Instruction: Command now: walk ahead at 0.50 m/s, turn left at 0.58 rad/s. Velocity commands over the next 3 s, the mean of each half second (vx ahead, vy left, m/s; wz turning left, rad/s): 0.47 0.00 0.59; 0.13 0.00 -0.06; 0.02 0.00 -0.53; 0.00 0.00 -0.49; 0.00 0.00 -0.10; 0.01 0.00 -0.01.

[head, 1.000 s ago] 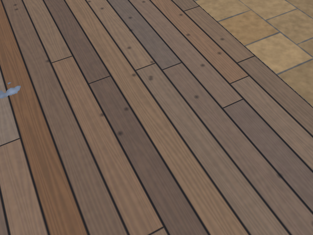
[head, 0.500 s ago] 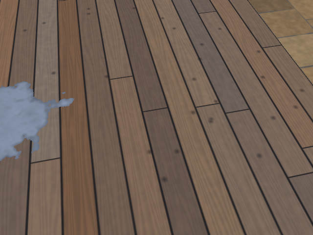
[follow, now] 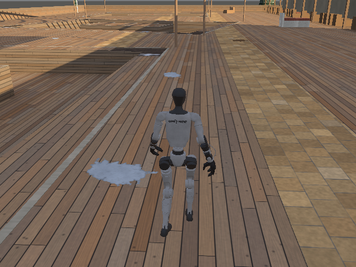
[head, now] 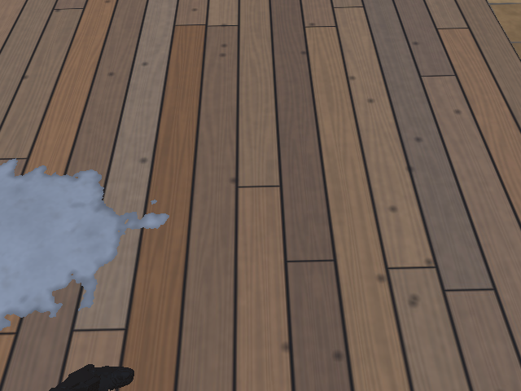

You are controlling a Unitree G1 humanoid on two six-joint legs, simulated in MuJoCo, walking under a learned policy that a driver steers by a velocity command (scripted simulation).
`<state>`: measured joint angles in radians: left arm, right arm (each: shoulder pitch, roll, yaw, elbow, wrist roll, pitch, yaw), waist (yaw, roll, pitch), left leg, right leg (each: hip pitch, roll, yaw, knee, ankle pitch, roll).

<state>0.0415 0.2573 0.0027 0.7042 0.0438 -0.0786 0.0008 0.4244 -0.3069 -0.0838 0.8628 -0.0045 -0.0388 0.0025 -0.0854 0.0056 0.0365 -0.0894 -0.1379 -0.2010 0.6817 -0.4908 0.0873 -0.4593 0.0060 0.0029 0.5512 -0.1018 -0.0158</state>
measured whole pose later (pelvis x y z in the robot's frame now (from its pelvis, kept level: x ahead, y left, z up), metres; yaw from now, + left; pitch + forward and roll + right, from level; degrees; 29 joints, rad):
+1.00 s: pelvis +0.35 +0.07 +0.02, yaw +12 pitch +0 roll +1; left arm 0.24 0.23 0.05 0.83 0.02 0.06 -0.01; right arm 0.21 -0.23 -0.03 0.84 -0.03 0.00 -0.04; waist 0.00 0.00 0.04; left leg -0.20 -0.03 0.19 0.44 -0.25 0.09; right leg -0.34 -0.02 -0.05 0.74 -0.42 -0.01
